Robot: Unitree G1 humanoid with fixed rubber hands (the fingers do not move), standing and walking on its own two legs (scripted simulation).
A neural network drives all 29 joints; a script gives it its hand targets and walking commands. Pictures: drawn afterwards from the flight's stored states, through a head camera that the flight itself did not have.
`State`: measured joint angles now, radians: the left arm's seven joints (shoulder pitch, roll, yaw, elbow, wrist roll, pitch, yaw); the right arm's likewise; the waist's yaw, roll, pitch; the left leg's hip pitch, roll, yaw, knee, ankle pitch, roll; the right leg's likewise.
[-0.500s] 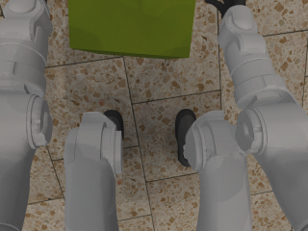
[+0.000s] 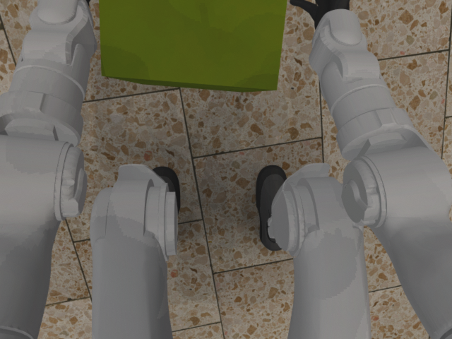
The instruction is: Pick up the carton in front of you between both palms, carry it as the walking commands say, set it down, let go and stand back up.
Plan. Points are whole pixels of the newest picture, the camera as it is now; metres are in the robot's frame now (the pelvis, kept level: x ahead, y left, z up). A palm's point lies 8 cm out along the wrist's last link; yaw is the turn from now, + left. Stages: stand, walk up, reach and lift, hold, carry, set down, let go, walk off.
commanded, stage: reach and lift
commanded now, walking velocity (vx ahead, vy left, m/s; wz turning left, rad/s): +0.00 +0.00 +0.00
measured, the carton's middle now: (196, 19) +0.52 +0.06 -0.25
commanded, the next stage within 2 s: none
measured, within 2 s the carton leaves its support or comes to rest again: leaves its support in 0.34 s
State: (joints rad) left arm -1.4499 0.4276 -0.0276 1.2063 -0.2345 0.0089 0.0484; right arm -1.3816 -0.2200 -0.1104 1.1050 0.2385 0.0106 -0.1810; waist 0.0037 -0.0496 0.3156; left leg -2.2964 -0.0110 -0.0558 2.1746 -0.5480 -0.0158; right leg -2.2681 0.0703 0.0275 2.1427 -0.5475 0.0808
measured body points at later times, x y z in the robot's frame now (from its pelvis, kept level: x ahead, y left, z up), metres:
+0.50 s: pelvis +0.01 +0.00 -0.01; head +0.34 +0.05 +0.29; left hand +0.54 +0.20 -0.15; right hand +0.54 -0.10 -0.13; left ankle +0.11 +0.13 -0.34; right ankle +0.12 -0.13 -0.34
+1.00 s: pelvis +0.00 -0.01 +0.12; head +0.25 +0.03 +0.49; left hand +0.49 +0.20 +0.05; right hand +0.51 -0.10 +0.06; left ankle +0.11 +0.13 -0.34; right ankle +0.12 -0.14 -0.34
